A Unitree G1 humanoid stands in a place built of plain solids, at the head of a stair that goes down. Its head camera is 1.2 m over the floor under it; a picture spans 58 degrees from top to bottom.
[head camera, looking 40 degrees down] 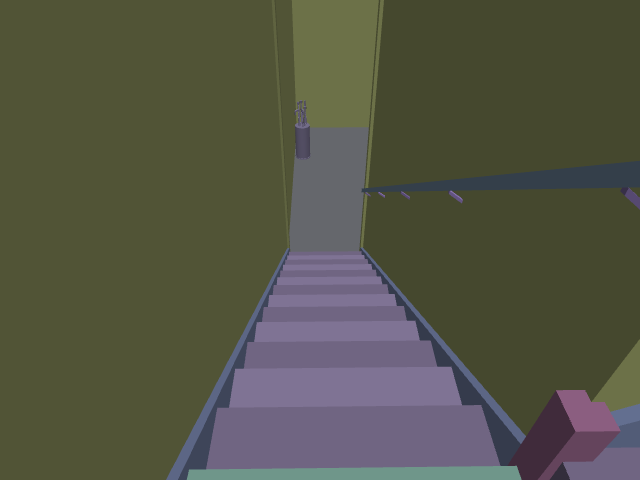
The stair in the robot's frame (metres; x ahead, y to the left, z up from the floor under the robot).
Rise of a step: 0.18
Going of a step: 0.27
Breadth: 0.90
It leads straight ahead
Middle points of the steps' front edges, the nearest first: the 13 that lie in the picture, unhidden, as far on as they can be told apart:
0.49 -0.09 0.00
0.77 -0.10 -0.18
1.04 -0.10 -0.37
1.31 -0.09 -0.55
1.58 -0.09 -0.73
1.86 -0.09 -0.91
2.13 -0.09 -1.10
2.40 -0.08 -1.28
2.68 -0.08 -1.46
2.95 -0.08 -1.65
3.22 -0.07 -1.83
3.49 -0.07 -2.01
3.77 -0.07 -2.19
